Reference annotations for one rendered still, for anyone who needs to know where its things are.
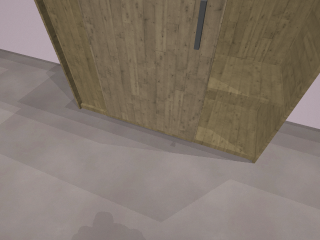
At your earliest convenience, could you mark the wardrobe door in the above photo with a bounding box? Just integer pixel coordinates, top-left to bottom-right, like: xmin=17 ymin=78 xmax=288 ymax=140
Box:
xmin=77 ymin=0 xmax=228 ymax=141
xmin=43 ymin=0 xmax=107 ymax=110

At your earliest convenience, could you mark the handle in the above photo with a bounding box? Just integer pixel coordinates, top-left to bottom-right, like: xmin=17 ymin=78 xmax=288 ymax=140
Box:
xmin=193 ymin=0 xmax=208 ymax=50

